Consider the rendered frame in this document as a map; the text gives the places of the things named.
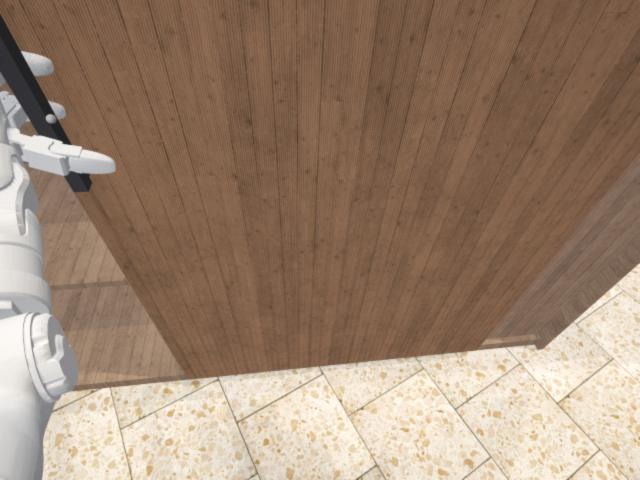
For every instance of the left robot upper arm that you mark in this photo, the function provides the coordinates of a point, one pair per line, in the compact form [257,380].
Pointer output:
[37,366]

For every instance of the robot left forearm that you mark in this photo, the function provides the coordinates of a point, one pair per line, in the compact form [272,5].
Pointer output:
[22,285]

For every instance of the left robot hand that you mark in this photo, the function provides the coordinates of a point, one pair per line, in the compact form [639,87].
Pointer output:
[41,152]

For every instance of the wardrobe door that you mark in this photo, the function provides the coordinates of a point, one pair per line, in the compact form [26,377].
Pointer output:
[305,183]
[612,226]

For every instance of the handle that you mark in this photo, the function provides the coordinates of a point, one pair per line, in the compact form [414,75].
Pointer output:
[26,89]

